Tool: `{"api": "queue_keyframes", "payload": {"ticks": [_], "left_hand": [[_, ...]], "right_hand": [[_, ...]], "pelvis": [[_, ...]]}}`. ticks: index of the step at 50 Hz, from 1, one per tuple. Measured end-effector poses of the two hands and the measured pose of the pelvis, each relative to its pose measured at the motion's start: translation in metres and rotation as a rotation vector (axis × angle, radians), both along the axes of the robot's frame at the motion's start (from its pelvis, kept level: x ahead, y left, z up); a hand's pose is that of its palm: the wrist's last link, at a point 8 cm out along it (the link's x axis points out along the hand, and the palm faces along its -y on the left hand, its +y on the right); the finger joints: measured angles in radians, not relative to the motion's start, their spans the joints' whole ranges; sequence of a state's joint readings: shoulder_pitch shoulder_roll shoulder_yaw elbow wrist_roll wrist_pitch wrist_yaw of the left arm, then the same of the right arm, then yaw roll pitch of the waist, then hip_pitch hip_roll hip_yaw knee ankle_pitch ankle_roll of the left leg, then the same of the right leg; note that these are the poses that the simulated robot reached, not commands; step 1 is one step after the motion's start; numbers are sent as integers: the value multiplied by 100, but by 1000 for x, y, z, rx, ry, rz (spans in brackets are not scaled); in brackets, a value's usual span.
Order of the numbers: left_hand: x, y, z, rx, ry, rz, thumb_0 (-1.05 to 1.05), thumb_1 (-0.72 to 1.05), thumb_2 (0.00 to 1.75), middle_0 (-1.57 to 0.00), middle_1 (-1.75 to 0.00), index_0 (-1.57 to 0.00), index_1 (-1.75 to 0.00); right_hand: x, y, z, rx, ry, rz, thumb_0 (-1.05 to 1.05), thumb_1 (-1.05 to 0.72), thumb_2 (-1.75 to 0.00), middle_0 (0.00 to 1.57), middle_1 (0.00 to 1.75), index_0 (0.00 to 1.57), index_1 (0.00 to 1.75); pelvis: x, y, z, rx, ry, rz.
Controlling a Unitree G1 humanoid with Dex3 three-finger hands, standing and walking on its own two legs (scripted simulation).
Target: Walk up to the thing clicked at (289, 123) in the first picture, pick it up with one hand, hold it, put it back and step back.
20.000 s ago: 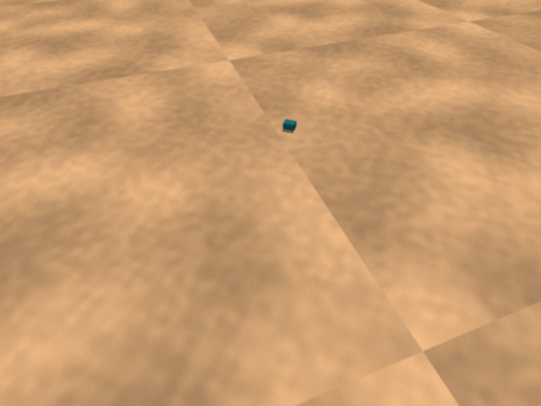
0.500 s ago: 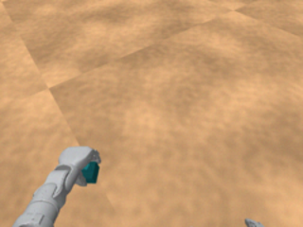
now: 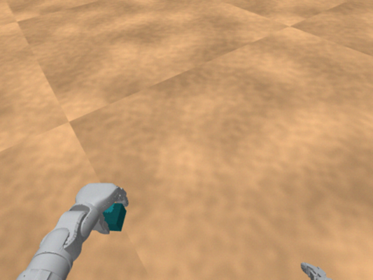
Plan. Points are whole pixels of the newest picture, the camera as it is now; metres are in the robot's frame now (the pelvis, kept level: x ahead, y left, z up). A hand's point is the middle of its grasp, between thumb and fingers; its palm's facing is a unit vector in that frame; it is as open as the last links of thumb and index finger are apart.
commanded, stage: hold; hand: left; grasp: from above
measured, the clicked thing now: (107, 216) +0.31 +0.23 -0.08
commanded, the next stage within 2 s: crouch in 1.36 s
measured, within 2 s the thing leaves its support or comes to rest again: neither
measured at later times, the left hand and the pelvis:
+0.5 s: hand (103, 217) +0.28 +0.21 -0.02, palm faces -0.46 -0.01 -0.89, open 8.1 cm; pelvis -0.01 +0.00 +0.01, yaw +0 degrees
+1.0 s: hand (102, 216) +0.28 +0.21 -0.01, palm faces -0.47 -0.02 -0.88, open 8.1 cm; pelvis +0.00 -0.01 +0.02, yaw +0 degrees
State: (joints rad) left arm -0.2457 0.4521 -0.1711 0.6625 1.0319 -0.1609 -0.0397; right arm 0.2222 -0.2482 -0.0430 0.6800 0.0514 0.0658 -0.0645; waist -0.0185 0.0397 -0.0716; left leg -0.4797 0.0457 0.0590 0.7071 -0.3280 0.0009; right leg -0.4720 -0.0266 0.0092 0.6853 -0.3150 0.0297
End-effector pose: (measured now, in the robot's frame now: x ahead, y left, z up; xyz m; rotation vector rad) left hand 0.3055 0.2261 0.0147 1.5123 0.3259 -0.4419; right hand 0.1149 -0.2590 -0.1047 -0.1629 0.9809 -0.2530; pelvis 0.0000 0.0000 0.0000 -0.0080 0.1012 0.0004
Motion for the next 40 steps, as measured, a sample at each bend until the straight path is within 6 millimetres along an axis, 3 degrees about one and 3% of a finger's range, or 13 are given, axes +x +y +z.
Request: {"api": "queue_keyframes", "payload": {"ticks": [40], "left_hand": [[-16,-13,29,-12,-13,-3,-1,27,22,-92,-21,-95,-19]], "right_hand": [[17,1,15,18,-46,14,1,-91,-90,20,30,20,30]], "pelvis": [[-4,-7,14,13,-71,-8]]}}
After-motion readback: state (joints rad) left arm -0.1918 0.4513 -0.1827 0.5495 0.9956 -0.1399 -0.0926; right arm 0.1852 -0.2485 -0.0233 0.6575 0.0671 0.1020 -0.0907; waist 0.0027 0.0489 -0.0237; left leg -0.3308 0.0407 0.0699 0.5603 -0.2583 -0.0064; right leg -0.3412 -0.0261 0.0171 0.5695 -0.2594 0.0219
